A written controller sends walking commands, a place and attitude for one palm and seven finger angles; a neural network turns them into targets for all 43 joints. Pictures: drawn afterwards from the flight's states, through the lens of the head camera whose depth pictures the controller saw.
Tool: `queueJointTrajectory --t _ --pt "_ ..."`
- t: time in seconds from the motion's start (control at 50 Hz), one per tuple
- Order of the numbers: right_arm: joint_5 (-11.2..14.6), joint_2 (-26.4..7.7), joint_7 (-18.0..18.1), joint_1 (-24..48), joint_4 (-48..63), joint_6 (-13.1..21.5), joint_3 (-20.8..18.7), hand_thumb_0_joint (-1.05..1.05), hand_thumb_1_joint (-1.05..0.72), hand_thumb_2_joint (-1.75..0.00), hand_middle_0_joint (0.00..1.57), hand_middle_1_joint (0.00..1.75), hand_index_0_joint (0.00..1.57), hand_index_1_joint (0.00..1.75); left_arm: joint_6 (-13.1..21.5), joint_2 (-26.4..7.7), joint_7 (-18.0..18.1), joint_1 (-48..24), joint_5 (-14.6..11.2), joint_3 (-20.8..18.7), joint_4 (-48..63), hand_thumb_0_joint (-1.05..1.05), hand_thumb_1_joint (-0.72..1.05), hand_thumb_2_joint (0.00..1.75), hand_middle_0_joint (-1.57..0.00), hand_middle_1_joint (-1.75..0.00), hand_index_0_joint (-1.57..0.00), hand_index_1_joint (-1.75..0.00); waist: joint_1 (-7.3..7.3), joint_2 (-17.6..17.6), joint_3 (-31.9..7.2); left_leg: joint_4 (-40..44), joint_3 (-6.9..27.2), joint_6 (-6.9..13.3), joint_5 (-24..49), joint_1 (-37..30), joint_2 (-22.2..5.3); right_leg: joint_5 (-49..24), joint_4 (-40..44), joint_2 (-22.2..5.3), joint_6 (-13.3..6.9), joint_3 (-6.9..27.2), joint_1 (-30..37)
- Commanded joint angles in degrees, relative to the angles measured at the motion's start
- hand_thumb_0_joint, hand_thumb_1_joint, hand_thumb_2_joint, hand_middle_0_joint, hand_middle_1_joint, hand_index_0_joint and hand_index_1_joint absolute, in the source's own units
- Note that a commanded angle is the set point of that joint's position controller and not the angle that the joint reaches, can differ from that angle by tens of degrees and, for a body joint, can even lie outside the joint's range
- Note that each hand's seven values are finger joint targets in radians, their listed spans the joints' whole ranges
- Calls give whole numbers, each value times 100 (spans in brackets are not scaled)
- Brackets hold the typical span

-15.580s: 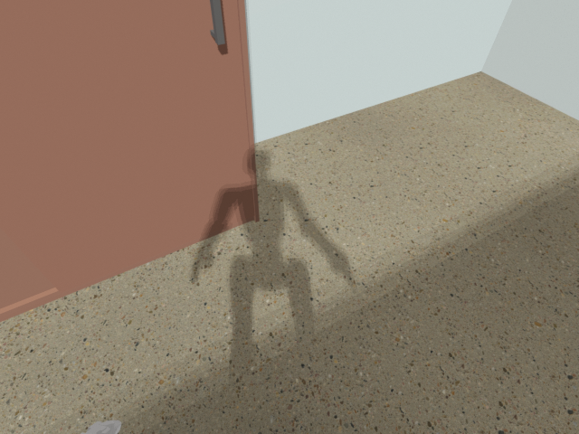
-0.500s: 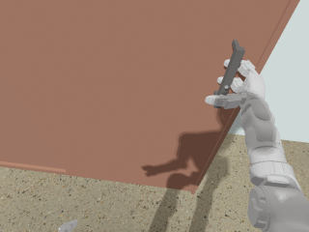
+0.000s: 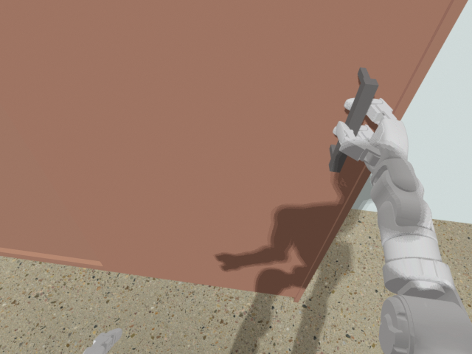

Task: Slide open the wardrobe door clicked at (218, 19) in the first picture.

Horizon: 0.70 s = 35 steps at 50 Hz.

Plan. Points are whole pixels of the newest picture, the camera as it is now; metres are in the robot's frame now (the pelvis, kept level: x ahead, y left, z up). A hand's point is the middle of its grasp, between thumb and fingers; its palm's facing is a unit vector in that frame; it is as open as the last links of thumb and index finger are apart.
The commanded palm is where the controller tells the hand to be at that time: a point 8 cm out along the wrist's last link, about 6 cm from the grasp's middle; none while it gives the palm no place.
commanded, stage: grip the handle and tug to test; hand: right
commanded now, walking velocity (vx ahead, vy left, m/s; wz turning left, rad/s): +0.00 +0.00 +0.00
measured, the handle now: (348, 123) +0.49 -0.14 +0.18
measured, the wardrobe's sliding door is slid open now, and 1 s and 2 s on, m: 0.00 0.00 0.00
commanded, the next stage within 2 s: tug the door sideways, standing still in 0.72 s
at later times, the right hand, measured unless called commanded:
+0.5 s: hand (346, 139) +0.43 -0.13 +0.19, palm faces +0.04 +1.00 +0.03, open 6.5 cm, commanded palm +0.39 -0.18 +0.18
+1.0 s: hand (342, 140) +0.43 -0.12 +0.18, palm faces +0.02 +1.00 +0.01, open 6.2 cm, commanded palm +0.41 -0.15 +0.18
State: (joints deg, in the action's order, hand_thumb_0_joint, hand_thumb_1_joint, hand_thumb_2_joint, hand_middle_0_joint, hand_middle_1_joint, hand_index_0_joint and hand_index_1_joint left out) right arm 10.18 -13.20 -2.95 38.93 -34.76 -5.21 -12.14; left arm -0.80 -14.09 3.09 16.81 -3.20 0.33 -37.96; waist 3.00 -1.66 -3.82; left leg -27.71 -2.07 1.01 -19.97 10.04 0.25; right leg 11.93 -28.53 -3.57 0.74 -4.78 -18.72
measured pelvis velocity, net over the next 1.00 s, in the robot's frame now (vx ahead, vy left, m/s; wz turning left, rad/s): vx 0.04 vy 0.01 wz -0.03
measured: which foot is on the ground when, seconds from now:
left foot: down 0.00-1.00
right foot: down 0.00-1.00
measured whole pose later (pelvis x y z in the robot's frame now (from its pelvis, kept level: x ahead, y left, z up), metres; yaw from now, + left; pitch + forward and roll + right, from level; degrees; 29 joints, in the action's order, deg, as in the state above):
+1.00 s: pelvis +0.04 +0.01 +0.00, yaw -2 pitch +3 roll -1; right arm 10.3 -10.3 -1.1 29.6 -14.8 -16.1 -7.8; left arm -2.6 -14.5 3.4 13.1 -2.7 0.0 -36.7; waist 0.3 -1.2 -4.1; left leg -25.6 -3.2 1.4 -21.8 5.5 -0.1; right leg 14.3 -27.1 -2.8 1.7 -3.2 -15.1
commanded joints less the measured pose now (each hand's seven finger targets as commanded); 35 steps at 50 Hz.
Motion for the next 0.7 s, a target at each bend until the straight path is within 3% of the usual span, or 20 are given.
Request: queueJointTrajectory --t 0.0,0.1,0.12,0.14,0.2,0.22,0.24,0.28,0.3,0.32,0.36,0.38,0.4,0.44,0.48,0.5,0.58,0.6,0.64,0.68 --pt "-1 -1237 23 2126 1599 296 -373 0 -90 -90 45 140 45 140 213 -751 55 -374 3 -247 849 0 90 90 -20 -30 -20 -30 -298 297 -1701 236 25 -57 3351 -46 118 -1995 -90 325 -364 178 1541" --pt "-10 -1149 56 2187 1581 112 -283 0 -90 -90 45 140 45 140 134 -764 100 -391 6 -248 837 0 90 90 -20 -30 -20 -30 -216 465 -1531 311 24 -78 3202 38 122 -1862 -42 312 -364 185 1529" --pt "-40 -1140 59 2275 1683 93 -236 0 -90 -90 45 140 45 140 131 -742 96 -457 -12 -244 848 0 90 90 -20 -30 -20 -30 -208 184 -1523 310 59 -73 3197 124 112 -1859 -43 315 -358 175 1579" --pt "-33 -954 68 2361 1640 55 -100 0 -90 -90 45 140 45 140 126 -720 97 -441 -4 -235 824 0 90 90 -20 -30 -20 -30 -162 170 -1480 321 36 -68 3156 190 121 -1855 -53 327 -356 191 1616" --pt "-28 -1180 98 2198 1729 65 -315 0 -90 -90 45 140 45 140 111 -763 104 -383 27 -262 824 0 90 90 -20 -30 -20 -30 -230 437 -1696 291 30 -67 3352 -14 122 -2055 -73 312 -370 208 1647" --pt "-36 -1151 85 2099 1762 54 -297 0 -90 -90 45 140 45 140 98 -747 98 -437 17 -256 851 0 90 90 -20 -30 -20 -30 -259 343 -1748 249 34 -60 3438 -58 109 -2100 -54 322 -362 210 1645" --pt "-25 -948 70 2186 1780 37 -119 0 -90 -90 45 140 45 140 98 -721 100 -475 9 -240 859 0 90 90 -20 -30 -20 -30 -212 238 -1667 277 40 -66 3416 19 107 -2061 -57 335 -361 193 1670" --pt "-17 -1016 72 2268 1712 31 -174 0 -90 -90 45 140 45 140 91 -732 112 -451 14 -241 824 0 90 90 -20 -30 -20 -30 -186 404 -1546 304 24 -74 3330 68 120 -1958 -49 325 -356 210 1621" --pt "-3 -984 69 2091 1634 27 -152 0 -90 -90 45 140 45 140 88 -753 103 -426 20 -243 835 0 90 90 -20 -30 -20 -30 -203 533 -1531 326 24 -89 3332 2 113 -1931 -45 332 -374 205 1567" --pt "-1 -1108 65 2066 1737 35 -277 0 -90 -90 45 140 45 140 94 -753 108 -471 14 -253 862 0 90 90 -20 -30 -20 -30 -233 482 -1621 310 49 -93 3417 -34 96 -1959 -34 333 -377 196 1587" --pt "-3 -993 34 1952 1774 9 -182 0 -90 -90 45 140 45 140 87 -715 101 -510 5 -235 877 0 90 90 -20 -30 -20 -30 -260 236 -1590 292 44 -73 3460 -20 99 -2020 -42 338 -358 185 1644" --pt "5 -880 16 1995 1876 15 -63 0 -90 -90 45 140 45 140 89 -711 87 -506 11 -225 894 0 90 90 -20 -30 -20 -30 -238 301 -1612 291 24 -76 3473 -38 102 -2025 -26 346 -357 198 1658" --pt "17 -1003 23 1783 1835 20 -197 0 -90 -90 45 140 45 140 88 -739 86 -501 7 -248 905 0 90 90 -20 -30 -20 -30 -279 472 -1597 298 22 -84 3490 -107 104 -2048 -48 328 -368 184 1616" --pt "11 -723 -2 1851 2010 -10 82 0 -90 -90 45 140 45 140 95 -706 74 -570 -9 -226 944 0 90 90 -20 -30 -20 -30 -233 293 -1562 288 17 -76 3485 -31 106 -2054 -35 344 -364 192 1677" --pt "1 -736 16 1721 2079 -48 61 0 -90 -90 45 140 45 140 104 -709 63 -568 -3 -232 957 0 90 90 -20 -30 -20 -30 -267 257 -1613 289 6 -64 3412 -18 119 -2053 -25 332 -352 212 1733" --pt "9 -779 33 1611 2155 -41 12 0 -90 -90 45 140 45 140 107 -736 56 -549 8 -249 974 0 90 90 -20 -30 -20 -30 -290 411 -1668 284 -12 -68 3501 -123 118 -2154 -34 320 -364 206 1731" --pt "18 -619 1 1255 2594 -133 90 0 -90 -90 45 140 45 140 133 -699 23 -643 8 -256 1051 0 90 90 -20 -30 -20 -30 -337 347 -1821 215 -7 -87 3969 -223 103 -2475 -64 338 -369 186 1868" --pt "45 -798 5 947 2606 -150 -86 0 -90 -90 45 140 45 140 132 -736 15 -636 19 -258 1071 0 90 90 -20 -30 -20 -30 -409 522 -1810 218 -10 -115 4120 -371 87 -2492 -63 332 -376 166 1780" --pt "69 -847 -41 659 2931 -193 -164 0 -90 -90 45 140 45 140 116 -709 4 -748 7 -235 1144 0 90 90 -20 -30 -20 -30 -470 411 -1834 163 5 -121 4409 -518 53 -2601 -24 348 -369 137 1764" --pt "80 -651 -72 492 3212 -272 13 0 -90 -90 45 140 45 140 118 -678 -13 -806 2 -220 1197 0 90 90 -20 -30 -20 -30 -458 345 -1797 146 -23 -116 4471 -496 62 -2725 -31 338 -360 138 1838"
